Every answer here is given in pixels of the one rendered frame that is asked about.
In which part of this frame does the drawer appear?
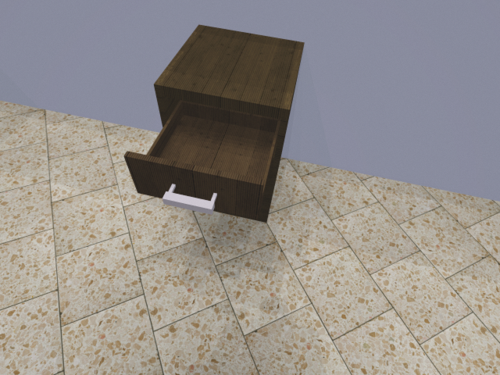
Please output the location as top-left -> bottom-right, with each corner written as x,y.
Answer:
124,100 -> 281,220

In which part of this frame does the cabinet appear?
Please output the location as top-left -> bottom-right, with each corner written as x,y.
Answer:
154,25 -> 305,223

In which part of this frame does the handle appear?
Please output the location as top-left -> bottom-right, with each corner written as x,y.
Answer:
162,184 -> 217,215

